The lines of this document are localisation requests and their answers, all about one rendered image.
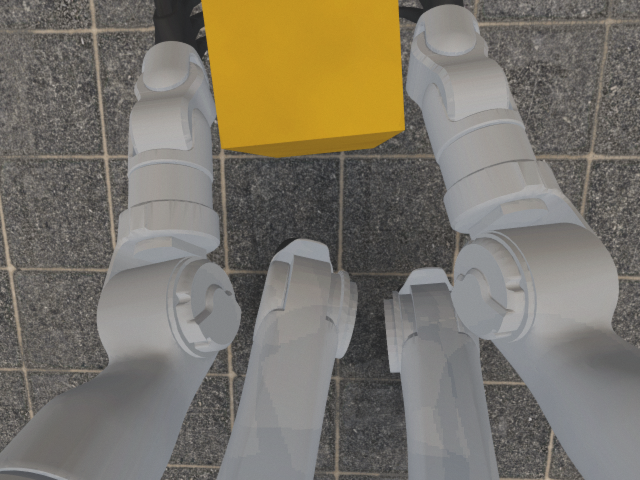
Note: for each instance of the robot left upper arm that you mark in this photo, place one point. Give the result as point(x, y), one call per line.
point(162, 326)

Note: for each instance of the left robot shin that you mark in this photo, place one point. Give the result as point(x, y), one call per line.
point(278, 273)

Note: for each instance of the robot right forearm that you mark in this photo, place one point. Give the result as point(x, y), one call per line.
point(491, 174)

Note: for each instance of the right robot hand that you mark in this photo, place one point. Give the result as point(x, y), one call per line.
point(413, 14)

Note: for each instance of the left robot hand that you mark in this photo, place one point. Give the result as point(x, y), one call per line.
point(173, 22)

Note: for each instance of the robot right upper arm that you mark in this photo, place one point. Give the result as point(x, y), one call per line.
point(545, 296)

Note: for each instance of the robot left forearm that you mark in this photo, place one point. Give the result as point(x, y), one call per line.
point(170, 166)

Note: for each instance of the carton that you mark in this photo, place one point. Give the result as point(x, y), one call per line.
point(302, 77)

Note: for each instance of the robot left foot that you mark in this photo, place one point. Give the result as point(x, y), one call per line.
point(284, 244)

